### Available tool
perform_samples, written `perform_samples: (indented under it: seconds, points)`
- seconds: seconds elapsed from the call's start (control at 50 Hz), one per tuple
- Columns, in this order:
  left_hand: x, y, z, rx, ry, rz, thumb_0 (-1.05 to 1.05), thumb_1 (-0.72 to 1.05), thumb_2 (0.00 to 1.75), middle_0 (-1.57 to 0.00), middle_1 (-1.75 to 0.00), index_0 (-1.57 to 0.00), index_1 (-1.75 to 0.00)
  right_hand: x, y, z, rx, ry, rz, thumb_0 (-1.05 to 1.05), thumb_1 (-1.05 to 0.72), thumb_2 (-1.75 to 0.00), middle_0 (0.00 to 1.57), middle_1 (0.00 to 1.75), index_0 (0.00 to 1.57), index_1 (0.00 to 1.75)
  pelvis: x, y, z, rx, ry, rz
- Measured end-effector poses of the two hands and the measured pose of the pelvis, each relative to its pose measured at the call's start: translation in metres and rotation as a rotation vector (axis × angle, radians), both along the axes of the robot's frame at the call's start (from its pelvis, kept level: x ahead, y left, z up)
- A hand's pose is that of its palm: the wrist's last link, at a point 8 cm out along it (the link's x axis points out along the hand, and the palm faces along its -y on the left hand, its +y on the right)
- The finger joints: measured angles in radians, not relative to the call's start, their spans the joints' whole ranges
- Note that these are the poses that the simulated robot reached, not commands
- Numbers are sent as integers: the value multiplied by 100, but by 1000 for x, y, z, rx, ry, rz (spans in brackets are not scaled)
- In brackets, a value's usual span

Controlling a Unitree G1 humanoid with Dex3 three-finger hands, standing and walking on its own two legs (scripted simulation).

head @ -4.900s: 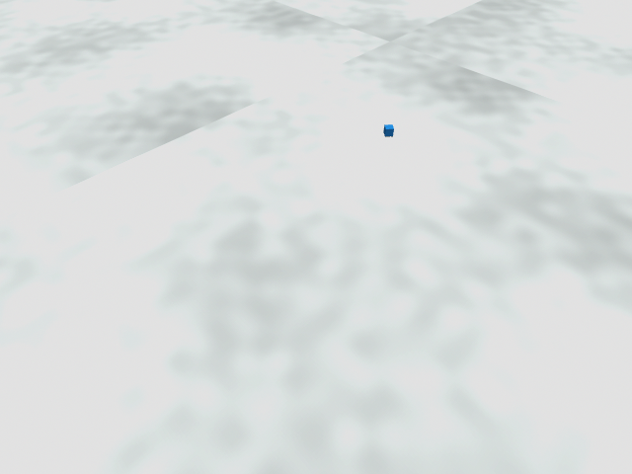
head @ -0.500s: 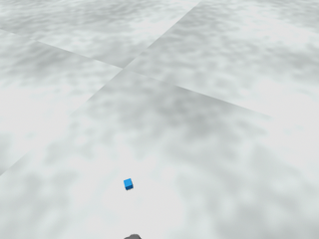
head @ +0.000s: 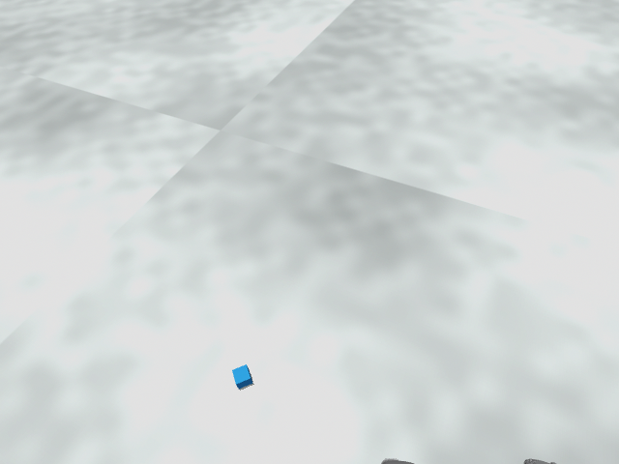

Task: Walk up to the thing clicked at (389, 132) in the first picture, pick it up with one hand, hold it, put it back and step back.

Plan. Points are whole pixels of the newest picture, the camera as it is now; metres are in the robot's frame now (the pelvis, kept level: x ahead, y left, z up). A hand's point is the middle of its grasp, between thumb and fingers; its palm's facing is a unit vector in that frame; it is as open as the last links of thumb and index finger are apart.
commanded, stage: walk up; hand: left
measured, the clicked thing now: (242, 376) +0.48 +0.25 -0.73
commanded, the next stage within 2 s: stand in 1.14 s
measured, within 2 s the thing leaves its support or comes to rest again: neither
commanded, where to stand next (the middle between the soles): +0.10 +0.01 m, yaw +1 degrees
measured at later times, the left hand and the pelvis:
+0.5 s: hand out of the picture +0.13 +0.25 -0.13, palm faces -0.03 -0.95 -0.32, open 7.4 cm; pelvis +0.02 +0.01 +0.03, yaw +0 degrees
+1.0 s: hand out of the picture +0.10 +0.26 -0.13, palm faces -0.01 -0.94 -0.34, open 7.4 cm; pelvis +0.03 +0.01 +0.03, yaw +0 degrees
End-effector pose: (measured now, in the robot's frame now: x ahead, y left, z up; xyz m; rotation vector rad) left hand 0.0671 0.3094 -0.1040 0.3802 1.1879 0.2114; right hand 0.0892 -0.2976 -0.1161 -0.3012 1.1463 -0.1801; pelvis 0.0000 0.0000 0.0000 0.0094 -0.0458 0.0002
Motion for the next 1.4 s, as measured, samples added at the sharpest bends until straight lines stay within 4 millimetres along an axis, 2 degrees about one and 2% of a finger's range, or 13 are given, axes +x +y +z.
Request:
perform_samples:
  seconds: [0.16, 0.34, 0.52, 0.72, 0.84, 1.04, 1.4]
  points:
    - [33, -13, 11, -37, -33, -21, 1, 90, 90, -20, -30, -21, -30, -7, 10, 2, 36, 65, -9, 0, -90, -90, 21, 30, 21, 30, 7, 2, 14, 4, 8, -7]
    - [57, -16, 14, -76, -50, -18, 1, 90, 90, -20, -30, -21, -30, -13, 3, 21, -8, 104, -39, 0, -90, -90, 21, 30, 21, 30, 14, 6, 25, -3, 6, -11]
    - [49, -10, 12, -85, -8, 9, 1, 90, 90, -20, -30, -21, -30, -2, 0, 31, -34, 93, -44, 0, -90, -90, 21, 30, 21, 30, 19, 9, 30, -5, 8, -8]
    - [24, -4, 12, -68, 64, 50, 1, 90, 90, -20, -30, -20, -30, 17, 9, 28, -8, 76, -27, 0, -90, -90, 21, 30, 21, 30, 25, 9, 31, -7, 10, -6]
    - [19, -3, 13, -62, 80, 64, 1, 90, 90, -20, -30, -20, -30, 26, 15, 25, 10, 73, -20, 0, -90, -90, 21, 30, 21, 30, 29, 9, 31, -8, 13, -2]
    - [30, -6, 14, -65, 62, 57, 1, 90, 90, -20, -30, -21, -30, 32, 15, 25, 13, 73, -24, 0, -90, -90, 21, 30, 21, 30, 35, 9, 32, -8, 16, 0]
    - [60, -10, 16, -66, 18, 23, 1, 90, 90, -20, -30, -21, -30, 28, 9, 27, -3, 93, -34, 0, -90, -90, 21, 30, 21, 30, 47, 6, 33, -6, 26, 8]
